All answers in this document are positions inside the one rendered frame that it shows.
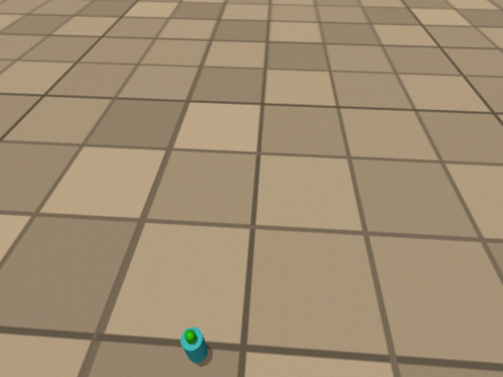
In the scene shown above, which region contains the bottle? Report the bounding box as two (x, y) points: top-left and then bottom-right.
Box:
(181, 328), (207, 363)

